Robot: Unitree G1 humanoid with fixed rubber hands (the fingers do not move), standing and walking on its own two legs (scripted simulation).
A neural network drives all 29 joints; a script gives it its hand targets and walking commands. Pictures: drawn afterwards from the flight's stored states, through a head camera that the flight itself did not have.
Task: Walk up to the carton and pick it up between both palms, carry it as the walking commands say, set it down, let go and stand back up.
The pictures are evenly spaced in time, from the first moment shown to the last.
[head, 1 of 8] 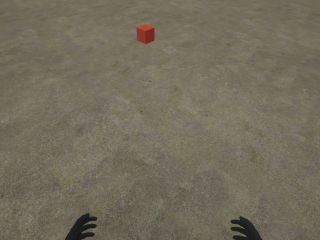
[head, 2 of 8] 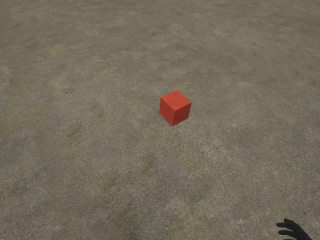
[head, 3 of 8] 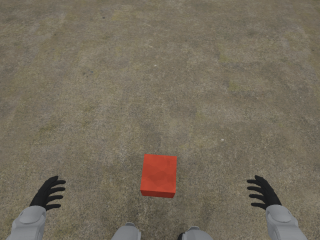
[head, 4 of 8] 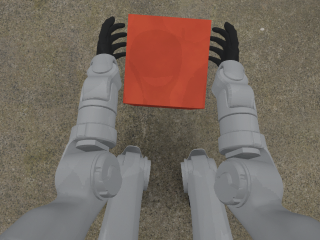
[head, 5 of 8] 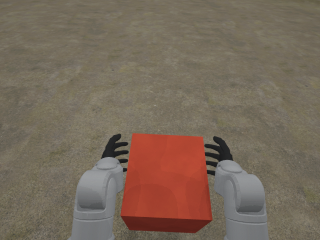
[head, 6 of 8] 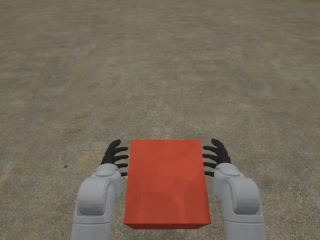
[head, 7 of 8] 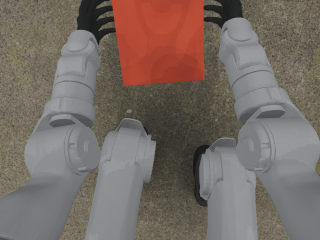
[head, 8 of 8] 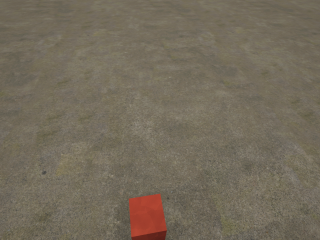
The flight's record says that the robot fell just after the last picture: no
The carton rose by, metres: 0.69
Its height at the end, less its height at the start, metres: +0.00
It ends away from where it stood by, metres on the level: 1.25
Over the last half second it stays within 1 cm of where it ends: yes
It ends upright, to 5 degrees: yes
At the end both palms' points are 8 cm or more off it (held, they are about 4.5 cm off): yes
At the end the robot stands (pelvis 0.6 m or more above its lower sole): yes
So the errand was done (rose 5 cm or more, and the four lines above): yes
